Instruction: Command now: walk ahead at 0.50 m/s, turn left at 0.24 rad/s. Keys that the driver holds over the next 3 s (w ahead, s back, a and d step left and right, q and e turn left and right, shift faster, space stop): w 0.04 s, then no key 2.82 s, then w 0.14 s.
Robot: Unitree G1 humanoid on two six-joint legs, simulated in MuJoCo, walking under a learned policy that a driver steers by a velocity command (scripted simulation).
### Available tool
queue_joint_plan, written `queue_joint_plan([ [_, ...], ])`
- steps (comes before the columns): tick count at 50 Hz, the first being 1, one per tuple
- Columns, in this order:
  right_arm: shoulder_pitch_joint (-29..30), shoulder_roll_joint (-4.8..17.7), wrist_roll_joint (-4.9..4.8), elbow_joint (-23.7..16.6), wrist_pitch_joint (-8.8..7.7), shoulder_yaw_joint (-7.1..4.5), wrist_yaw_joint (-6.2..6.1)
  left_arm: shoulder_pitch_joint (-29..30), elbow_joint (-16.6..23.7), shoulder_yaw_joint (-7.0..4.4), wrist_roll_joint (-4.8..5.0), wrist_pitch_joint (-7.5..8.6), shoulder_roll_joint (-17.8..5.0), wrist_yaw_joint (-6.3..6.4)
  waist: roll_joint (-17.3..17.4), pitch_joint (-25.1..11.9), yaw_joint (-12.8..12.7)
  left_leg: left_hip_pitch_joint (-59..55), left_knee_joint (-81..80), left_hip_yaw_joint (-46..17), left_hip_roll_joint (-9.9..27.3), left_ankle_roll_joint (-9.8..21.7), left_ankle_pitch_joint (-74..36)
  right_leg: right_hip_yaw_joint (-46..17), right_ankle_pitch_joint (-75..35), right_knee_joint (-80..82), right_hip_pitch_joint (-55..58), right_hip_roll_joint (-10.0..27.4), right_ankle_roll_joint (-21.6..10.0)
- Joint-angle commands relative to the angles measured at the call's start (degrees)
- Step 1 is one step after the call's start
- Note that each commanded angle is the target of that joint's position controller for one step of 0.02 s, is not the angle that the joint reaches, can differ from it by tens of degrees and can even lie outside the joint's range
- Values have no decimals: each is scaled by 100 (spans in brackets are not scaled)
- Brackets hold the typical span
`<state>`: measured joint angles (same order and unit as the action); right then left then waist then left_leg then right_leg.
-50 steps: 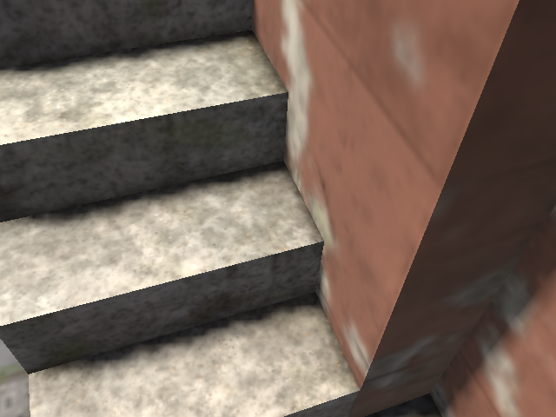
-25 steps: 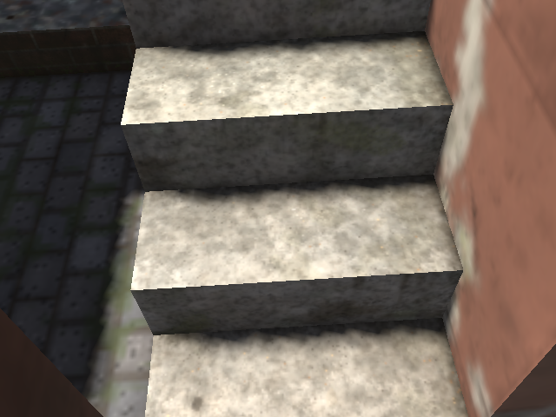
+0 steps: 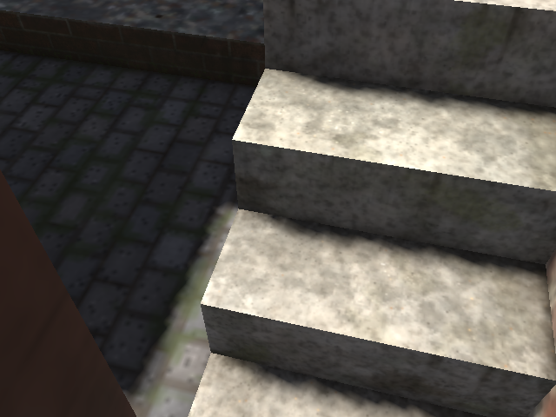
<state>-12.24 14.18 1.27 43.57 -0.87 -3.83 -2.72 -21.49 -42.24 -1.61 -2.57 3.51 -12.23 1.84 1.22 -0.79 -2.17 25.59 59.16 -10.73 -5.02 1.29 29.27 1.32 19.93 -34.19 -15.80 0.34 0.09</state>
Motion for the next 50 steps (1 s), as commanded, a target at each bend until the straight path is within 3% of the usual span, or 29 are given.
queue_joint_plan([
  [1,-15,169,104,-578,-188,-43,184,-17,345,-252,-20,133,-799,-43,-776,588,226,1756,2263,415,99,104,1,-2519,-199,2369,362,1802,-1643],
  [3,-230,68,146,-622,-76,3,250,272,309,-133,-21,141,-458,52,-782,470,434,1469,2076,801,294,23,-519,-1459,-1485,2179,244,1352,-1405],
  [5,-317,-200,97,-681,40,134,242,490,313,53,24,137,-22,111,-532,224,624,192,-21,1102,528,-32,-791,-346,-3554,1845,29,915,-987],
  [6,31,-365,-47,-810,76,199,354,556,315,172,71,105,374,37,-1510,214,549,-276,-1373,1466,344,-86,-1210,169,-4471,1775,106,540,-734],
  [7,184,-325,-61,-862,63,170,376,281,248,76,136,93,172,6,-1985,110,388,-333,-2309,1451,320,-6,-1485,69,-5724,1515,692,542,-749],
  [8,-150,-212,1,-731,63,71,350,-67,82,-73,173,95,-161,-38,-2269,-271,493,-643,-2852,1595,174,51,-1527,3,-6739,1038,1267,628,-774],
  [9,-922,-243,37,-432,1,28,301,-40,68,-164,340,88,-258,-62,-1775,-680,787,-1558,-3533,1802,32,87,-2630,120,-7041,323,1205,603,-721],
  [10,-1189,-169,111,-271,-67,28,269,11,173,-207,457,78,-273,-129,-907,-699,777,-1967,-4079,1763,93,0,-3167,143,-5320,-372,836,418,-496],
  [11,-1257,82,209,-254,-158,22,220,-289,338,-161,464,27,80,-133,743,-736,444,-2625,-4337,-40,1555,103,-4877,66,-1133,-1471,-395,-24,-180],
  [12,-1220,121,232,-256,-178,78,204,-1175,103,-33,320,-148,569,-109,1265,-680,-151,-1788,-4112,-616,2302,259,-6795,-389,668,-2240,-62,-103,-63],
  [13,-639,-237,185,-371,-171,148,155,-1489,-41,4,316,-329,664,-59,1429,-740,-247,-1099,-4420,-739,2497,830,-5457,-504,869,-2753,119,-4,28],
  [14,-148,-607,124,-528,-155,259,168,-1203,-40,-9,167,-436,565,-17,703,-355,-286,-583,-4628,-454,2180,861,-4116,-484,745,-2798,129,111,67],
  [15,175,-674,125,-582,-136,317,154,-813,82,-73,104,-467,414,6,483,-130,-372,-605,-4638,-127,1849,586,-3606,-468,585,-2245,-59,179,74],
  [16,424,-694,156,-640,-66,372,148,-622,68,-81,77,-485,391,-24,475,-154,-349,-760,-4570,217,1633,413,-3974,-393,469,-1386,52,144,114],
  [17,311,-530,131,-637,-24,302,97,-556,80,-48,106,-489,561,-57,730,-233,-182,-956,-4513,447,1487,338,-4446,-252,268,-930,292,42,103],
  [19,-414,-242,71,-274,64,153,55,-706,-39,-67,340,-414,549,-13,880,-434,65,-1809,-4256,380,1431,290,-4828,-193,173,-217,181,-67,154],
  [20,-569,-260,36,-226,112,123,53,-756,-117,-25,394,-383,667,22,875,-492,175,-1932,-4232,305,1449,313,-4519,-181,72,30,244,-57,161],
  [21,-507,-431,10,-264,115,167,56,-456,-28,54,274,-396,889,32,623,-404,251,-1898,-4331,93,1528,318,-3972,-160,-121,407,241,-47,98],
  [23,-373,-356,-42,-243,154,116,114,-518,-68,98,190,-334,1019,31,315,-281,166,-1527,-4526,-70,1413,190,-2150,-184,-1101,1284,723,97,56],
  [25,-281,-351,32,-235,195,56,216,-650,-108,41,16,-252,832,-80,102,34,219,-958,-4658,-160,1212,40,-486,-400,-1351,1497,952,306,66],
  [26,-384,-389,21,-197,203,42,277,-785,-197,17,-25,-230,789,-114,-327,246,292,-857,-4635,-117,1096,35,-568,-473,-1320,1334,848,377,75],
  [28,-401,-355,10,-103,241,5,306,-1078,-415,-12,162,-138,782,-93,-772,471,240,-1076,-4344,217,930,21,-1288,-557,-1299,1358,413,334,44],
  [30,-281,-418,17,-95,258,9,301,-1065,-401,16,163,-82,862,-79,-610,359,246,-1242,-4174,369,914,18,-1563,-619,-1300,1492,334,352,-24],
  [31,90,-158,-279,-138,331,-63,323,-799,-545,-185,142,-28,-7,-154,-42,468,122,-1443,-4003,254,808,110,-1406,-843,-677,1632,268,549,-19],
  [36,-50,-239,-197,-104,355,-58,322,-731,-1046,-48,233,23,230,-217,-402,568,320,-1776,-3859,340,849,97,-1777,-886,-551,1802,-86,474,-54],
  [39,-97,-116,-207,-11,366,-78,277,-617,-1142,-78,207,41,-2,-213,-208,590,323,-1813,-3920,348,873,39,-1885,-939,-733,1903,45,450,2],
  [40,-89,-253,-151,29,334,-38,165,-446,-1199,-193,262,59,-342,-111,49,496,399,-1925,-3990,367,872,50,-2166,-938,-950,1900,110,424,-5],
  [44,38,-55,-211,32,313,-47,129,-503,-1382,-137,311,79,-72,-80,-149,326,291,-1915,-3959,314,890,-28,-2414,-945,-1538,1841,521,479,22],
  [50,91,47,-193,83,300,-28,163,-379,-1498,-135,289,57,-233,-133,-222,291,251,-1899,-3990,316,917,-21,-2616,-932,-1884,1820,722,474,30],
])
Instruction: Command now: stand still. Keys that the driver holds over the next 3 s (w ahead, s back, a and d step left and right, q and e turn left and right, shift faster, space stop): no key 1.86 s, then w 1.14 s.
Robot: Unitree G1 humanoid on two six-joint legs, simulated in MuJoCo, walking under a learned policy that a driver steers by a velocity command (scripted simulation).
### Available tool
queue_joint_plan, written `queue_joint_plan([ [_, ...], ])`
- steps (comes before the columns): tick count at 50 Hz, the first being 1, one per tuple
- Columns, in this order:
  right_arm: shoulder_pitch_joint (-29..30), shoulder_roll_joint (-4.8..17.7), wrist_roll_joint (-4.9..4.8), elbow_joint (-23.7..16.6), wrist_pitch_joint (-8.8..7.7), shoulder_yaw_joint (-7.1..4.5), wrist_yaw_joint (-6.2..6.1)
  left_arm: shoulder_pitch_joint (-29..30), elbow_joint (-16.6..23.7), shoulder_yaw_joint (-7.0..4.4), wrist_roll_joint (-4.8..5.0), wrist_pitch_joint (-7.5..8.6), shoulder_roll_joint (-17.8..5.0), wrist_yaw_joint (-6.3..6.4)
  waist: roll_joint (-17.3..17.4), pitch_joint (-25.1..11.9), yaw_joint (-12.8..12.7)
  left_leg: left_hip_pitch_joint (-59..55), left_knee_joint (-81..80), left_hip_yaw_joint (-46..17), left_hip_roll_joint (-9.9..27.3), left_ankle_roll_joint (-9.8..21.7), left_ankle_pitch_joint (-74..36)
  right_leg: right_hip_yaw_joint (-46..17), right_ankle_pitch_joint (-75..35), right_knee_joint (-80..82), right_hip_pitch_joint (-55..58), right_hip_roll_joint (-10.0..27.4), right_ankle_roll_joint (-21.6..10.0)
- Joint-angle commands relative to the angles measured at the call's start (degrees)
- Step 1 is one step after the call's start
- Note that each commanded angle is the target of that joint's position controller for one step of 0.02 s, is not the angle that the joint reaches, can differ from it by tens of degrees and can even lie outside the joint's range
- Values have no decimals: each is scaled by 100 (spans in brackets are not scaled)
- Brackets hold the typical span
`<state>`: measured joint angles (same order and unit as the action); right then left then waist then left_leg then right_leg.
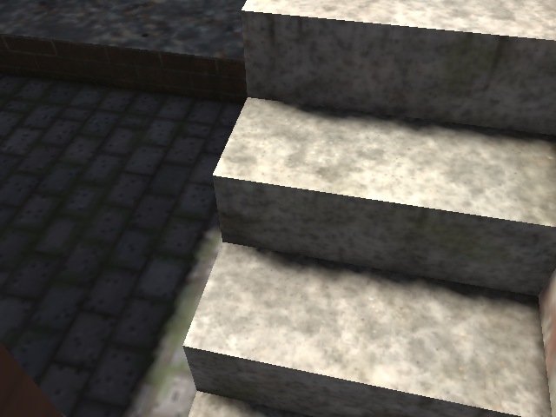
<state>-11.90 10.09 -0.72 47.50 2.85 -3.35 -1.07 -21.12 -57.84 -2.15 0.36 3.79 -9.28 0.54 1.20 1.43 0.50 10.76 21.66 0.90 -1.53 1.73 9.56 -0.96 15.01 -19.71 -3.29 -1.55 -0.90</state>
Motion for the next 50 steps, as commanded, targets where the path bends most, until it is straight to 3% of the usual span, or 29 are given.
queue_joint_plan([
  [1,66,471,7,-299,-76,-73,2,-380,55,-77,-7,26,-551,-4,-223,67,-21,-418,-244,-847,573,-65,-676,-704,-1415,372,-512,662,132],
  [5,76,575,-23,-154,-106,-78,-7,-189,63,-59,-31,85,-611,-45,-251,13,-117,-396,-257,-863,616,-56,-762,-679,-1354,347,-445,668,142],
  [7,89,565,-13,-59,-149,-53,-11,-134,22,-44,-91,95,-678,-79,-221,16,-100,-453,-249,-845,646,10,-900,-684,-1356,371,-488,649,95],
  [38,264,854,9,420,-175,110,53,131,-217,191,-122,49,-915,-129,-116,4,-119,-514,-360,-832,654,14,-864,-659,-836,430,-601,599,117],
  [40,176,832,46,500,-157,134,17,172,-212,206,-150,35,-919,-173,-91,24,-132,-530,-407,-787,634,64,-965,-600,-840,467,-614,534,126],
  [49,130,874,36,567,-153,163,4,139,-263,250,-149,29,-955,-184,-98,12,-143,-494,-448,-789,634,63,-857,-588,-678,479,-635,525,126],
  [50,204,929,1,508,-164,147,28,71,-281,245,-126,39,-956,-154,-88,3,-149,-485,-405,-828,647,20,-752,-646,-623,454,-636,581,121],
])
Over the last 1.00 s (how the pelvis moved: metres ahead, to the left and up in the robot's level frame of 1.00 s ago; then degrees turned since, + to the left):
0.07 -0.02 0.02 2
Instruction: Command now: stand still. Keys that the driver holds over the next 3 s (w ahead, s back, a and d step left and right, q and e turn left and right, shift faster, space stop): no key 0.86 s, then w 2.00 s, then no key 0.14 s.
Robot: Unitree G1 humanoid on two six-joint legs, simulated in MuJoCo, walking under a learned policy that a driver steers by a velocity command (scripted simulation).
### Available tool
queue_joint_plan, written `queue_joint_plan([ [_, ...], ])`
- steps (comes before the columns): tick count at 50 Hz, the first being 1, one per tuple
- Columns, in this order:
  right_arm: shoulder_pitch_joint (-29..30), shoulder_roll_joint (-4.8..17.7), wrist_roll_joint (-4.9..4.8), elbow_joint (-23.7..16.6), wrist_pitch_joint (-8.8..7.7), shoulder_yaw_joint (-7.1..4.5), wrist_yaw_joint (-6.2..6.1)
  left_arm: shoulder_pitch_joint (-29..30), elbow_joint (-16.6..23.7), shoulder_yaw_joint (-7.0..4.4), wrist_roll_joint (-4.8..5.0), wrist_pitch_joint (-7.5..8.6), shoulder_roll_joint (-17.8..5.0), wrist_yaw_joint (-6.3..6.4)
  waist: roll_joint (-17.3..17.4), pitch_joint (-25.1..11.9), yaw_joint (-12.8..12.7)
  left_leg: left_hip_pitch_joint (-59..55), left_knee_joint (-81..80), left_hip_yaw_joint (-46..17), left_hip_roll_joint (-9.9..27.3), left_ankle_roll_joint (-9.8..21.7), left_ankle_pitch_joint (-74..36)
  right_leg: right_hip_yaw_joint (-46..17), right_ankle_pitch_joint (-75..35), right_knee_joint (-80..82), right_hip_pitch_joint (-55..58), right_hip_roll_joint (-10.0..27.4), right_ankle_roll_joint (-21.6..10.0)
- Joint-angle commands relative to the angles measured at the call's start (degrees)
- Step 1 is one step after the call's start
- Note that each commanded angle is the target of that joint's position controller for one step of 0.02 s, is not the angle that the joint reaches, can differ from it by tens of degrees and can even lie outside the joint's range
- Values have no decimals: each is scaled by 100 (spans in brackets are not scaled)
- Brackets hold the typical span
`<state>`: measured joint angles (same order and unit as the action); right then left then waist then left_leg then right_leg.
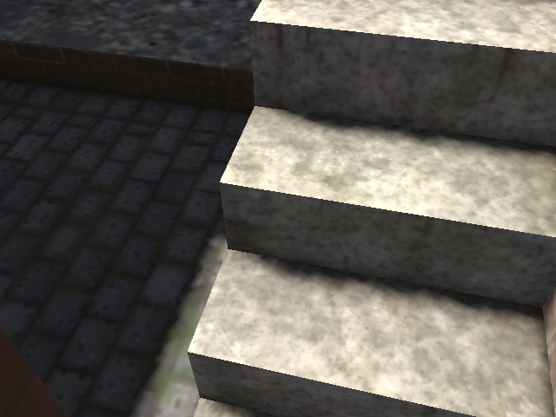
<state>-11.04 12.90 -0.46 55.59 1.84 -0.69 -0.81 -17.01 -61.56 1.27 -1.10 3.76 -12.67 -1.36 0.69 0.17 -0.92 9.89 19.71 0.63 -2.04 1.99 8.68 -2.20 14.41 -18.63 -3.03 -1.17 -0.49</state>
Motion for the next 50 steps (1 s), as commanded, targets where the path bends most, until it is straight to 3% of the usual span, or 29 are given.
queue_joint_plan([
  [1,113,623,-25,-303,-68,-112,13,-323,90,-95,21,44,-623,50,-66,136,10,-370,-222,-809,702,-17,-605,-525,-534,343,-675,549,76],
  [17,-7,659,3,-436,-39,-114,0,-402,44,-110,43,66,-638,90,-64,157,36,-317,-200,-835,685,-74,-528,-568,-645,367,-720,572,98],
  [19,-133,592,17,-326,-40,-76,-31,-337,89,-99,-19,59,-639,21,-6,155,26,-365,-242,-781,662,23,-780,-504,-767,369,-688,490,80],
  [23,-128,650,2,-306,-50,-76,-36,-377,80,-85,1,58,-634,-17,-58,91,0,-400,-230,-781,680,57,-843,-485,-790,346,-633,488,75],
  [43,-124,634,-8,-258,-57,-65,-16,-452,139,-87,23,78,-649,70,-64,211,44,-293,-242,-836,668,-39,-544,-583,-598,353,-729,536,70],
  [44,-129,599,1,-251,-51,-52,-24,-474,126,-70,15,73,-603,80,-70,155,48,-317,-306,-827,643,-35,-327,-572,-306,414,-712,501,53],
  [45,-306,216,272,-307,-76,101,-62,-571,150,189,154,6,319,242,-353,215,274,-333,-357,-556,703,45,88,-562,102,533,-1091,473,-88],
  [46,-316,239,270,-291,-73,118,-84,-443,269,189,145,-21,152,311,-322,383,275,-161,-418,-622,654,55,359,-572,295,564,-1139,450,-150],
  [47,-38,666,-29,-274,-63,-12,-67,-370,291,-37,-57,42,-759,223,31,408,41,-1,-514,-888,548,5,497,-557,485,558,-808,398,-62],
  [48,95,707,-47,-374,-85,0,-79,-430,298,-73,-78,88,-820,193,154,330,27,-38,-539,-854,567,3,505,-588,463,560,-816,417,-50],
  [50,86,651,-35,-401,-130,16,-90,-414,312,-27,-6,149,-636,171,9,338,47,-85,-574,-851,568,17,345,-616,302,581,-777,429,-64],
])
Over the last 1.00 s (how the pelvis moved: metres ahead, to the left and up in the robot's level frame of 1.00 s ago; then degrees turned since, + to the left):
0.00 0.00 0.00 -1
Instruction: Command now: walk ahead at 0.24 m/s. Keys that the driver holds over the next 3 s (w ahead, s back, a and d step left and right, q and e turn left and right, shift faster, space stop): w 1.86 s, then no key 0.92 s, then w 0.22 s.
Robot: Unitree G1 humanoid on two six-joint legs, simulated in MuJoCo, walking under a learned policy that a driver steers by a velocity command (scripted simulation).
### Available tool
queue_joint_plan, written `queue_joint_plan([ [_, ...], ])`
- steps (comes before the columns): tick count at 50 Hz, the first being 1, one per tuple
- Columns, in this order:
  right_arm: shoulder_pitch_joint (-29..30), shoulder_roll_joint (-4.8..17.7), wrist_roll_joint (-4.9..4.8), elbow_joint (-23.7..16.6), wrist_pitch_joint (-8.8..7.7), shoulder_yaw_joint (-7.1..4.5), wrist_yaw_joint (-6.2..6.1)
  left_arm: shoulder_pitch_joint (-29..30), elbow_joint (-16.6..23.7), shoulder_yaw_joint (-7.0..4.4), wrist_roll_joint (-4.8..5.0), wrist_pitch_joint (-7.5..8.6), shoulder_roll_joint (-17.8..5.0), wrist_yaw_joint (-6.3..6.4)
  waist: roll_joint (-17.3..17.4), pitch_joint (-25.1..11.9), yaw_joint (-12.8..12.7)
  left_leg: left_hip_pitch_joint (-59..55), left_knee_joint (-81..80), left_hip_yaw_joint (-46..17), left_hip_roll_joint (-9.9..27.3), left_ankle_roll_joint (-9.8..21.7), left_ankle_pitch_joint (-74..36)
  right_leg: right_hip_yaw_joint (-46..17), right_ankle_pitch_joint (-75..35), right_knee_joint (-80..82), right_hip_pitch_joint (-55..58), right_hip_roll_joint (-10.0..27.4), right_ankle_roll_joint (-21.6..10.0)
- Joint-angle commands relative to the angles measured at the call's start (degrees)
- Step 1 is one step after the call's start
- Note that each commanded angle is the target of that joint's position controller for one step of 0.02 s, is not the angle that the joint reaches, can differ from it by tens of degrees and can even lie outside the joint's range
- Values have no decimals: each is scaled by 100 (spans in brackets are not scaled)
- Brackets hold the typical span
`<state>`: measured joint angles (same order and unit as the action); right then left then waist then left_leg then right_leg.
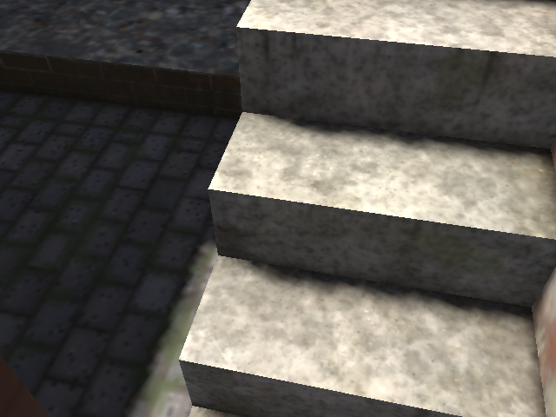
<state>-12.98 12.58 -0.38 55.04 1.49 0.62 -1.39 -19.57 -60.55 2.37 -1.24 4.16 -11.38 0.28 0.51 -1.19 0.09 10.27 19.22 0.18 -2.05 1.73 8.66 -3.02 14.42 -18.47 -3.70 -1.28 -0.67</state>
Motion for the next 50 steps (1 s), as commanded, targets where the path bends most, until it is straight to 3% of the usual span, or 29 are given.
queue_joint_plan([
  [1,310,649,-41,-357,-113,-102,-33,-105,246,-111,35,133,-674,4,-50,457,-56,-171,-536,-807,568,52,136,-548,125,578,-679,455,-51],
  [4,194,624,-15,-292,-124,-85,-61,-87,294,-82,9,154,-642,-52,-89,251,-66,-429,-485,-735,564,128,-575,-456,-588,534,-505,393,-37],
  [11,482,630,-34,-388,-173,-91,6,47,426,-67,43,167,-679,-42,-85,8,-59,-612,-326,-745,621,57,-1334,-521,-1504,391,-165,505,-44],
  [12,546,625,-88,-403,-155,-88,-25,83,451,-42,49,201,-628,-63,-68,38,-50,-656,-357,-776,638,51,-1406,-513,-1558,434,-185,548,-8],
  [16,806,684,-42,-530,-167,-74,-4,323,579,-5,45,195,-720,-171,-120,-129,-79,-915,-392,-812,699,71,-1851,-535,-2172,466,-22,638,-67],
  [35,1379,757,32,-716,-213,9,67,862,827,103,-4,195,-800,-203,-107,-133,-132,-827,-513,-811,801,-184,-1318,-647,-2065,652,100,712,-11],
  [36,1439,821,40,-822,-250,-10,79,944,872,75,24,220,-887,-206,-62,-110,-83,-817,-458,-706,774,-156,-1039,-685,-1617,666,12,702,-115],
  [38,1470,773,43,-869,-274,11,81,1046,911,93,13,239,-807,-211,-125,-25,-76,-740,-501,-737,788,-150,-903,-729,-1303,733,-91,704,-172],
  [44,1315,827,-18,-936,-309,-16,75,1099,907,71,-27,215,-878,-182,-127,-127,-93,-794,-480,-722,814,-191,-1204,-738,-1863,665,45,716,-87],
  [50,1246,788,11,-1003,-309,-9,65,1234,904,71,-24,178,-895,-185,-139,-232,-84,-799,-450,-709,852,-229,-1266,-784,-2257,583,162,747,-101],
])
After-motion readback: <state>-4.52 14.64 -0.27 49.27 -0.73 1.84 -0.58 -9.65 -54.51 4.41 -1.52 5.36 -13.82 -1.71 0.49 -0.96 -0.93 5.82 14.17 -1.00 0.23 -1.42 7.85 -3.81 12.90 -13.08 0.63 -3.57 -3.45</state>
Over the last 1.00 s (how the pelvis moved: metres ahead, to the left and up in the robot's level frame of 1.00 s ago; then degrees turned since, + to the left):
0.00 0.00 0.00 0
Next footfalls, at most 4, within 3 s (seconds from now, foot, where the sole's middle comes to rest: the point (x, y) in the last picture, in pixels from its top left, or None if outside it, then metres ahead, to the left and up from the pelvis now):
none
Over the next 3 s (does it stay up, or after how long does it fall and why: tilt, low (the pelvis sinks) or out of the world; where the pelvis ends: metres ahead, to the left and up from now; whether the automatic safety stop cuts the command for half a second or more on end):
stays up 0.01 -0.01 0.00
